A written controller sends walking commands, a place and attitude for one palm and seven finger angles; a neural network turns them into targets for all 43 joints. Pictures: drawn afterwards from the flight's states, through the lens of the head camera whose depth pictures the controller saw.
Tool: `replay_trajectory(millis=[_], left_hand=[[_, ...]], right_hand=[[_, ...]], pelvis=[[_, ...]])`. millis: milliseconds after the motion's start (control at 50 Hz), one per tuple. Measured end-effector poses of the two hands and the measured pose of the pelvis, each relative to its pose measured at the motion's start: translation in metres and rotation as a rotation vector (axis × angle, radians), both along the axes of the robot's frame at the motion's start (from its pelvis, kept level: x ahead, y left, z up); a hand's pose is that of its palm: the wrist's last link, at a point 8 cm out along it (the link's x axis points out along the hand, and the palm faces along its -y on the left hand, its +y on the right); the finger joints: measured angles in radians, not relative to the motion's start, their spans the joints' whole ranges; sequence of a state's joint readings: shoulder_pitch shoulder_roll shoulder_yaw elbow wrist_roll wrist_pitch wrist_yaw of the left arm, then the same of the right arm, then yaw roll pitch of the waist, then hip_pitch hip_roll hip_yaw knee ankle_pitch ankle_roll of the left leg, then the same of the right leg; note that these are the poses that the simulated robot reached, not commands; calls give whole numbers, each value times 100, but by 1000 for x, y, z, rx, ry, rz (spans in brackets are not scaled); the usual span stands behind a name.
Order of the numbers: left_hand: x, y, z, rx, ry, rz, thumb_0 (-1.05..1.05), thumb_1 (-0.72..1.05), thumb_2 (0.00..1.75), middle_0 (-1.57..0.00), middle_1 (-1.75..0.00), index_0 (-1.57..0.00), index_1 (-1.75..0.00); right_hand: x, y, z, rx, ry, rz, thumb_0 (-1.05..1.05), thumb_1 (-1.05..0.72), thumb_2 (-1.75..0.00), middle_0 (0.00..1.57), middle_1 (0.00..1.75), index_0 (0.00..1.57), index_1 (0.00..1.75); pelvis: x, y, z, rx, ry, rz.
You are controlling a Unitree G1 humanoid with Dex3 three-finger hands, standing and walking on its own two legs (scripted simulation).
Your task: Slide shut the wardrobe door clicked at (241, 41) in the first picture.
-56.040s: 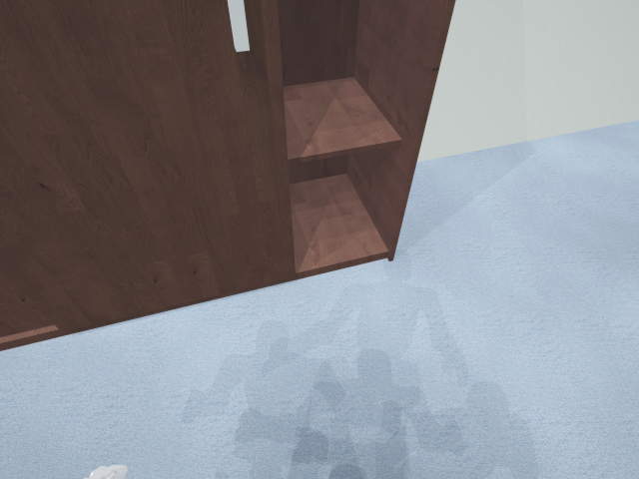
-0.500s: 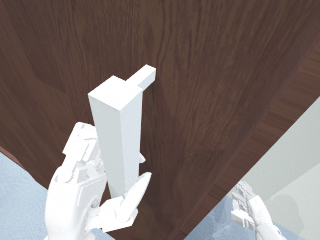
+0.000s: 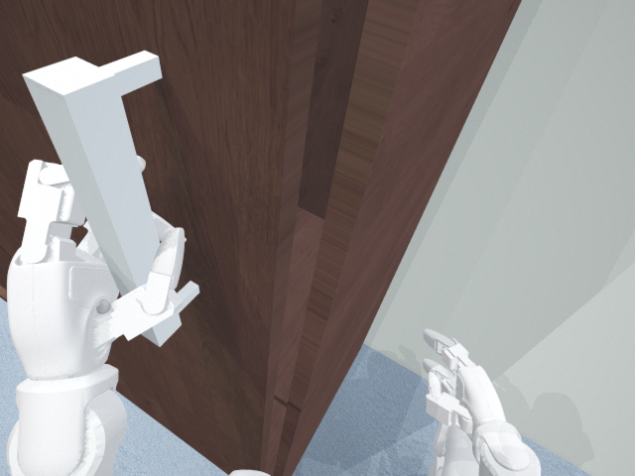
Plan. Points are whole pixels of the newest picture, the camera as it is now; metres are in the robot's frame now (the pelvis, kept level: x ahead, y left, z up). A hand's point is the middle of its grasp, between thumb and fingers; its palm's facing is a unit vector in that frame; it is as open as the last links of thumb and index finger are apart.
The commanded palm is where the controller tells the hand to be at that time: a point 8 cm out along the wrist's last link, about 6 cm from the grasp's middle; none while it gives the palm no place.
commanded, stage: step sideways, sliding the door along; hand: left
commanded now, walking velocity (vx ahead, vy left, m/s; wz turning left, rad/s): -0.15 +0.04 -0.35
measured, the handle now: (152, 226) +0.18 +0.23 +0.26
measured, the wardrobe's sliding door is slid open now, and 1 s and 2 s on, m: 0.03 0.00 0.00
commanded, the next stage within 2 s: none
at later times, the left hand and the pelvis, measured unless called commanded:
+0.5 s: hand (200, 336) +0.13 +0.17 +0.22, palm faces +0.48 -0.87 +0.01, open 8.4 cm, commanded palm +0.07 +0.09 +0.15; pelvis -0.17 -0.04 -0.13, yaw -11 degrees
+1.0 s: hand (130, 348) +0.10 +0.20 +0.23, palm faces -0.16 -0.97 +0.20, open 8.4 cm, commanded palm +0.08 +0.20 +0.19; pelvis -0.33 +0.17 -0.02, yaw -26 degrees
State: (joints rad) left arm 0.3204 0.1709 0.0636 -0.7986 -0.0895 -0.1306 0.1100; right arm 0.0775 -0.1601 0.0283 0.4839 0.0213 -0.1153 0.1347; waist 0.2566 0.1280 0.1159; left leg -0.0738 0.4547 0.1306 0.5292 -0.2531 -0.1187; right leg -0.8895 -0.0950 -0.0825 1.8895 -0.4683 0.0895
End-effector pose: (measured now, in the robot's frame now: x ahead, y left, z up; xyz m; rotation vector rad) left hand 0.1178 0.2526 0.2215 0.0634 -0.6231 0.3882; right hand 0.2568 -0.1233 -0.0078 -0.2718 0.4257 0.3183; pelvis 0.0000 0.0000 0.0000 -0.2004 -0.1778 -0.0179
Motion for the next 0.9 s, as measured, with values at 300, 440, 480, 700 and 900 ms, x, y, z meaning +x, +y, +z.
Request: replay_trajectory(millis=[300, 440, 480, 700, 900], left_hand=[[-12, -49, -10, 169, -48, 481, -25, 63, 78, -54, -147, -4, -100], [-22, -48, -16, 103, -40, 242, -16, 69, 76, -47, -142, 0, -75], [-24, -46, -19, 92, -58, 170, -12, 73, 79, -39, -135, 0, -63], [-30, -30, -20, -104, -19, -229, -2, 76, 82, -19, -116, 0, -78], [-31, -16, -10, -219, 134, -431, 6, 69, 81, -14, -118, 0, -103]], right_hand=[[-133, -239, -112, -87, -43, -439, 1, -90, -90, 20, 30, 20, 30], [-301, -264, -153, -92, 90, -752, 2, -91, -90, 19, 30, 20, 30], [-337, -253, -169, -107, 124, -759, 2, -91, -90, 19, 30, 19, 30], [-486, -63, -156, 81, 272, -868, 2, -91, -90, 19, 30, 20, 30], [-524, -7, -79, -69, 298, -802, 0, -92, -90, 20, 31, 21, 30]], pelvis=[[-79, -102, -82, 393, 92, -66], [-138, -71, -110, 303, 18, -87], [-158, -54, -123, 319, 23, -104], [-245, 43, -84, 176, -37, -427], [-307, 128, -25, 159, 52, -462]])
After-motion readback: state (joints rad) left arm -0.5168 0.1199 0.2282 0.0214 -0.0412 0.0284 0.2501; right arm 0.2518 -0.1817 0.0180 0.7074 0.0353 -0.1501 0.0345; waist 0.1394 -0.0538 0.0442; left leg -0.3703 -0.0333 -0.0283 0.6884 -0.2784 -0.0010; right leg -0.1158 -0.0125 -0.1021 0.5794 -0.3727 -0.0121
